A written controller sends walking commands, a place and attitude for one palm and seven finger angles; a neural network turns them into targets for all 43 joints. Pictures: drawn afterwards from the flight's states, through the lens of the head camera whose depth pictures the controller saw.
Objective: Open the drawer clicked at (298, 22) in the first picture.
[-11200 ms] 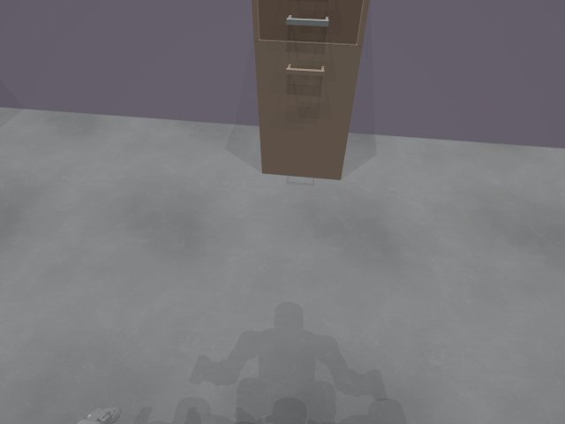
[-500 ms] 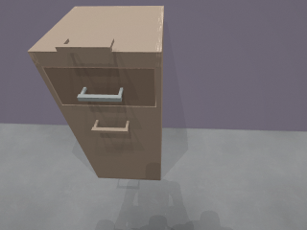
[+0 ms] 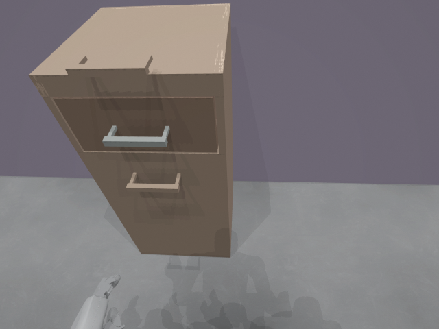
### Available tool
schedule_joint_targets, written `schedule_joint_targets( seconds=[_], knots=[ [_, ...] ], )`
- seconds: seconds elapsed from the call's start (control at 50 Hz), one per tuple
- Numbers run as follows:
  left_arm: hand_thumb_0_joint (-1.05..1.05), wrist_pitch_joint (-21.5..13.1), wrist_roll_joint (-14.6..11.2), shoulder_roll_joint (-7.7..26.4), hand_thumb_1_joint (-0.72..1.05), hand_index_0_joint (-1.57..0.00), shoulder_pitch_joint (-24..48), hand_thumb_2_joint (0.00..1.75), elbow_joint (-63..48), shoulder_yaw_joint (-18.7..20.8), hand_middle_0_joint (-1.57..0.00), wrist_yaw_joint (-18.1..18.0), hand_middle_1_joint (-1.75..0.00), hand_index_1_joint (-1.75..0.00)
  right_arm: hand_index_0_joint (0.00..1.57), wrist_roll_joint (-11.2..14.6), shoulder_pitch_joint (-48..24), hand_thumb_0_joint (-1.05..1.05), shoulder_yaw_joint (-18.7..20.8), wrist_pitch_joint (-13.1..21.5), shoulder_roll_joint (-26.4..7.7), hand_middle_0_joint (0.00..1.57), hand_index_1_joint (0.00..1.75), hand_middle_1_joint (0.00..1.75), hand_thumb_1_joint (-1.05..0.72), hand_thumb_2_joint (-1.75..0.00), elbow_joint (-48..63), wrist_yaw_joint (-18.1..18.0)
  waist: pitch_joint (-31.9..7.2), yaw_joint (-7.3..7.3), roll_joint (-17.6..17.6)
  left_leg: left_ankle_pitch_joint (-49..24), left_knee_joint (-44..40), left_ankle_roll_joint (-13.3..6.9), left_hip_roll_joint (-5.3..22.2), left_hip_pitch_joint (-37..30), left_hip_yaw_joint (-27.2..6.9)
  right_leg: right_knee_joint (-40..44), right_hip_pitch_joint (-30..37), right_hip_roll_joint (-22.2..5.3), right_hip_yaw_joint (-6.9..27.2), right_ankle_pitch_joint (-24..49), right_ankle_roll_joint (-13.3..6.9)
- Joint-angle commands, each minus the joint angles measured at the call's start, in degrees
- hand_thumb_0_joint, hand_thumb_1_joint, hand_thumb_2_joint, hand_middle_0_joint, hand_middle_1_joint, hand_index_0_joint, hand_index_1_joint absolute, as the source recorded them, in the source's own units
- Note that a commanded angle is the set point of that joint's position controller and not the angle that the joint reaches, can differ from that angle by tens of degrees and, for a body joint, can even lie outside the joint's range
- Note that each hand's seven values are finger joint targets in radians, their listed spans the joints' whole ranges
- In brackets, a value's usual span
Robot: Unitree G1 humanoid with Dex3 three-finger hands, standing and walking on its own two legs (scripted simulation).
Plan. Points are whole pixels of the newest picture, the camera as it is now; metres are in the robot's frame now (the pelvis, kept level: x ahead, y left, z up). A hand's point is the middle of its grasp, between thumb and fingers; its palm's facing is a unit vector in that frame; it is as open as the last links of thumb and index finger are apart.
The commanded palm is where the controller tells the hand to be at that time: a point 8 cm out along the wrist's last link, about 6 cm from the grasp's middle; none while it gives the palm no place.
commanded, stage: raise the hand with hooked fingers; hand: left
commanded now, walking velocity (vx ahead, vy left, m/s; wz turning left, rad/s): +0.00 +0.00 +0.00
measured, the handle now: (137, 135) +0.54 +0.25 +0.04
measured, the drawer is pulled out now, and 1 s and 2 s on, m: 0.00 0.00 0.00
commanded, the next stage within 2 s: move the hooked fingers above the handle in 1.74 s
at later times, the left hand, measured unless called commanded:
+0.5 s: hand (113, 275) +0.21 +0.21 +0.01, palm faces +0.13 -0.04 -0.99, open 9.9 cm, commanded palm +0.18 +0.21 +0.06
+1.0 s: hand (114, 208) +0.29 +0.21 +0.09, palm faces +0.19 -0.09 -0.98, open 12.8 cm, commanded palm +0.26 +0.20 +0.15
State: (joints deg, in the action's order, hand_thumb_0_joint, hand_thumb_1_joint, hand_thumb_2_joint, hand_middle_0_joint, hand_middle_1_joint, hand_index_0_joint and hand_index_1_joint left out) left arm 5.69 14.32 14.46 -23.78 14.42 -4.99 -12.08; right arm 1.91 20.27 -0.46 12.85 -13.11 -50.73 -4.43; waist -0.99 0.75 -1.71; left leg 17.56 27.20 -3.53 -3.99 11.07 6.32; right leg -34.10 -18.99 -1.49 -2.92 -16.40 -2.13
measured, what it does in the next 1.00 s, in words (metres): stands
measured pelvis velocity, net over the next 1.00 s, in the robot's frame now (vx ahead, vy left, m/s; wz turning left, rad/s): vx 0.00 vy -0.01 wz -0.12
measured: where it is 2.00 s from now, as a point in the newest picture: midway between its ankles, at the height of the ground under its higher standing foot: outside the picture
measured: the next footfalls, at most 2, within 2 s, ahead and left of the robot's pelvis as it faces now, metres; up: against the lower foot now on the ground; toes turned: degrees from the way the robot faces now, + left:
none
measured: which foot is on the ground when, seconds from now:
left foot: down 0.00-1.00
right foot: down 0.00-1.00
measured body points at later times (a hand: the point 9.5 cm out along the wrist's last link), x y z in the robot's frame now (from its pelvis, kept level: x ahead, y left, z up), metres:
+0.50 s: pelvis +0.00 -0.05 -0.03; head +0.04 -0.08 +0.42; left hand +0.20 +0.21 +0.06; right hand +0.28 -0.23 -0.11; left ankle -0.03 +0.08 -0.73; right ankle +0.02 -0.09 -0.73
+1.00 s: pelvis +0.00 -0.01 +0.00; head +0.01 -0.05 +0.44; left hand +0.28 +0.21 +0.14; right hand +0.16 -0.29 -0.11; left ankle -0.02 +0.11 -0.73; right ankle +0.02 -0.09 -0.73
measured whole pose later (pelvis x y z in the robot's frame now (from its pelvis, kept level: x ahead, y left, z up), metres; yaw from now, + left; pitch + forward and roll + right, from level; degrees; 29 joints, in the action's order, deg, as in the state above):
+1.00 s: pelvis +0.00 -0.01 +0.00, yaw -7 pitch +3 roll +1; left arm 8.4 52.8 24.8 -8.7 -6.8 -1.3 -15.2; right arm 0.9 6.8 3.5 -6.1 -17.2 -37.4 -2.3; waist -2.7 4.0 -4.4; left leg 19.5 31.3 -1.7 -4.3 15.0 -3.1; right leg -34.1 -22.6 3.7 2.7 -14.6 -3.1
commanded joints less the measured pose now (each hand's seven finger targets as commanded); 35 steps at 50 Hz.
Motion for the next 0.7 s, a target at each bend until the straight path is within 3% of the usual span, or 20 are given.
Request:
schedule_joint_targets(
  seconds=[0.0, 0.04, 0.06, 0.08, 0.1, 0.14, 0.18, 0.2, 0.24, 0.26, 0.28, 0.32, 0.36, 0.4, 0.46, 0.5, 0.52, 0.56, 0.62, 0.68],
  knots=[
    [0.00, -2.64, 18.67, 5.01, 0.69, -0.22, 1.98, 0.81, -15.30, 0.47, -0.22, -5.53, -0.43, -0.43, 0.20, -2.73, -13.28, 0.00, 2.50, 2.14, -8.61, 0.20, 0.30, 0.30, -0.90, -0.90, 18.14, 1.50, -2.18, 0.04, 12.70, -9.32, 1.21, 2.08, 3.50, 10.71, -9.08, 4.81, -4.15, 2.72, 5.56, -2.99, -1.80],
    [0.00, -2.73, 27.22, 1.57, 0.64, -0.22, -12.38, 0.79, -11.45, -1.14, -0.22, -7.08, -0.47, -0.47, 0.20, -3.87, -16.45, 0.00, 3.81, -2.05, -8.57, 0.20, 0.30, 0.30, -0.90, -0.90, 22.91, 3.49, -0.19, 3.58, 17.41, -6.66, 3.03, 2.50, 2.59, 14.12, -6.94, 5.52, -4.45, 2.60, 6.65, -6.97, -2.06],
    [0.00, -2.99, 30.93, 0.77, 0.62, -0.22, -17.81, 0.78, -10.03, -1.17, -0.22, -7.46, -0.48, -0.48, 0.20, -3.95, -17.87, 0.00, 4.12, -4.78, -8.55, 0.20, 0.30, 0.30, -0.90, -0.90, 24.08, 4.65, 0.57, 4.88, 17.79, -6.75, 3.46, 2.76, 2.22, 16.08, -5.77, 5.10, -3.43, 2.73, 7.47, -4.06, -2.34],
    [0.00, -3.67, 34.05, 2.16, 0.60, -0.22, -22.70, 0.77, -9.86, 1.05, -0.22, -7.58, -0.50, -0.50, 0.20, -3.76, -18.58, 0.00, 4.45, -7.60, -8.21, 0.20, 0.30, 0.30, -0.90, -0.90, 24.87, 5.97, -1.47, 7.35, 16.93, -9.17, 3.53, 3.13, 2.03, 17.93, -4.98, 3.98, 0.16, 2.45, 9.02, 1.78, -2.77],
    [0.00, -5.13, 36.64, 3.80, 0.57, -0.22, -21.22, 0.76, -13.12, 1.54, -0.22, -7.76, -0.51, -0.51, 0.20, -3.15, -20.39, 0.00, 3.80, -9.86, -8.01, 0.20, 0.30, 0.30, -0.90, -0.90, 26.59, 7.05, -4.16, 7.64, 15.95, -10.74, 3.88, 3.38, 1.87, 18.74, -4.53, 1.81, 1.85, 2.26, 9.15, 6.52, -2.89],
    [0.00, -7.42, 40.37, 7.24, 0.53, -0.23, -18.07, 0.74, -18.33, 4.30, -0.23, -8.99, -0.54, -0.54, 0.20, -2.96, -23.21, 0.00, 3.26, -12.47, -7.35, 0.20, 0.30, 0.30, -0.90, -0.90, 29.30, 8.21, -7.15, 8.47, 11.91, -10.56, 4.70, 3.17, 1.42, 19.37, -3.93, 0.10, 3.79, 2.03, 10.33, 8.97, -2.83],
    [0.00, -8.72, 43.67, 12.82, 0.48, -0.23, -13.39, 0.72, -24.76, 8.94, -0.23, -11.53, -0.57, -0.57, 0.20, -3.53, -24.04, 0.00, 3.02, -14.32, -6.64, 0.20, 0.30, 0.30, -0.90, -0.90, 29.89, 8.51, -9.24, 9.45, 5.64, -10.11, 5.89, 2.88, 0.69, 19.49, -3.91, -0.75, 5.27, 2.13, 13.05, 10.77, -2.96],
    [0.00, -8.79, 45.65, 14.11, 0.46, -0.23, -8.93, 0.71, -28.36, 9.61, -0.23, -13.14, -0.58, -0.58, 0.20, -4.26, -24.29, 0.00, 3.13, -15.13, -6.32, 0.20, 0.30, 0.30, -0.90, -0.90, 30.37, 8.54, -11.98, 8.90, 1.14, -9.52, 6.84, 2.59, 0.43, 18.96, -3.65, -1.35, 4.53, 2.09, 14.38, 11.32, -2.94],
    [0.00, -9.40, 47.58, 14.53, 0.41, -0.24, -2.36, 0.69, -31.77, 9.96, -0.24, -16.07, -0.62, -0.62, 0.20, -5.08, -22.86, 0.00, 3.26, -15.79, -5.30, 0.20, 0.30, 0.30, -0.90, -0.90, 30.49, 7.98, -17.19, 7.35, -3.31, -11.97, 9.35, 2.06, 0.23, 14.93, -4.46, -2.81, 2.44, 2.54, 15.99, 15.90, -3.16],
    [0.00, -9.86, 48.32, 16.05, 0.39, -0.24, 1.91, 0.68, -33.72, 11.04, -0.24, -17.43, -0.63, -0.63, 0.20, -5.45, -21.86, 0.00, 3.53, -15.92, -5.26, 0.20, 0.30, 0.30, -0.90, -0.90, 30.22, 7.65, -20.19, 6.27, -4.12, -12.81, 11.26, 1.82, 0.17, 12.47, -5.13, -3.28, 0.55, 2.42, 17.43, 16.04, -3.11],
    [0.00, -10.24, 49.10, 17.81, 0.36, -0.24, 9.76, 0.67, -36.91, 11.61, -0.24, -18.59, -0.64, -0.64, 0.20, -6.21, -21.47, 0.00, 3.51, -16.38, -5.30, 0.20, 0.30, 0.30, -0.90, -0.90, 29.13, 7.01, -20.49, 4.26, -1.84, -11.95, 13.51, 1.30, -0.12, 11.94, -6.14, -3.26, -1.87, 2.20, 18.04, 14.73, -2.57],
    [0.00, -11.40, 48.01, 16.75, 0.32, -0.24, 14.91, 0.65, -35.78, 10.31, -0.24, -19.36, -0.68, -0.68, 0.20, -6.17, -21.06, 0.00, 3.88, -15.92, -4.96, 0.20, 0.30, 0.30, -0.90, -0.90, 28.09, 6.05, -19.32, 1.67, -1.13, -9.25, 15.89, 0.78, 0.09, 10.20, -6.20, -1.78, -6.11, 1.20, 18.05, 10.14, -1.96],
    [0.00, -13.19, 46.35, 17.11, 0.27, -0.25, 17.90, 0.63, -35.96, 9.01, -0.25, -18.66, -0.70, -0.70, 0.20, -6.15, -21.43, 0.00, 3.65, -15.23, -5.05, 0.20, 0.30, 0.30, -0.90, -0.90, 27.74, 5.37, -17.93, 0.17, -1.75, -7.19, 17.70, 0.52, -0.21, 10.62, -6.43, -0.99, -7.18, 0.75, 17.45, 8.38, -1.38],
    [0.00, -13.54, 45.09, 16.15, 0.22, -0.25, 20.00, 0.61, -33.36, 7.57, -0.25, -17.32, -0.74, -0.74, 0.20, -6.28, -22.08, 0.00, 3.46, -14.90, -4.98, 0.20, 0.30, 0.30, -0.90, -0.90, 26.98, 4.90, -15.41, -0.89, 2.00, -5.47, 17.97, 0.30, -0.46, 13.19, -7.00, 0.19, -5.98, 0.64, 17.45, 7.74, -0.62],
    [0.00, -9.26, 43.95, 18.09, 0.15, -0.25, 16.49, 0.58, -27.46, 8.91, -0.25, -13.82, -0.78, -0.78, 0.20, -5.56, -23.11, 0.00, 2.78, -15.74, -5.17, 0.20, 0.30, 0.30, -0.90, -0.90, 26.47, 4.54, -16.01, 1.05, 4.49, -5.97, 14.15, 0.60, -0.25, 17.01, -7.04, 1.39, 2.41, -0.11, 16.82, 13.41, 0.58],
    [0.00, -4.29, 42.34, 17.77, 0.11, -0.26, 9.54, 0.56, -24.72, 9.28, -0.26, -10.27, -0.81, -0.81, 0.20, -4.22, -23.37, 0.00, 2.15, -16.85, -5.00, 0.20, 0.30, 0.30, -0.90, -0.90, 26.87, 4.52, -17.72, 3.59, 5.60, -7.98, 10.84, 1.36, -0.04, 18.04, -6.81, 1.56, 10.12, -1.01, 17.38, 21.87, 1.45],
    [0.00, -2.58, 41.14, 19.49, 0.08, -0.26, 6.77, 0.55, -25.22, 10.62, -0.26, -8.40, -0.82, -0.82, 0.20, -3.61, -23.74, 0.00, 1.69, -17.13, -5.15, 0.20, 0.30, 0.30, -0.90, -0.90, 27.35, 4.28, -18.25, 4.72, 5.92, -8.71, 9.42, 1.71, 0.10, 18.25, -6.70, 1.07, 13.81, -1.42, 17.83, 26.09, 1.91],
    [0.00, -0.39, 39.28, 20.73, 0.04, -0.26, 5.70, 0.53, -26.38, 10.80, -0.26, -4.96, -0.86, -0.86, 0.20, -3.00, -24.89, 0.00, 0.48, -17.55, -5.15, 0.20, 0.30, 0.30, -0.90, -0.90, 27.39, 4.01, -16.68, 5.01, 7.96, -7.64, 7.64, 1.99, 0.11, 19.48, -6.83, 0.77, 17.92, -2.34, 18.53, 30.06, 2.88],
    [0.00, 0.00, 37.87, 21.41, -0.03, -0.27, 4.58, 0.50, -29.78, 12.30, -0.27, -1.96, -0.90, -0.90, 0.20, -2.58, -25.37, 0.00, -0.09, -17.88, -5.25, 0.20, 0.30, 0.30, -0.90, -0.90, 27.44, 3.56, -13.80, 5.37, 7.20, -5.67, 5.23, 1.88, 0.36, 19.68, -7.53, 2.23, 19.04, -2.52, 18.18, 26.09, 2.85],
    [0.00, -1.94, 37.68, 23.16, -0.10, -0.27, 9.28, 0.47, -35.55, 15.36, -0.27, -2.68, -0.94, -0.94, 0.20, -2.70, -25.06, 0.00, 0.43, -17.41, -5.59, 0.20, 0.30, 0.30, -0.90, -0.90, 27.84, 2.65, -13.70, 5.49, 7.09, -3.75, 3.87, 1.28, 0.60, 18.90, -8.43, 4.45, 17.34, -2.07, 17.82, 16.04, 2.36]
  ],
)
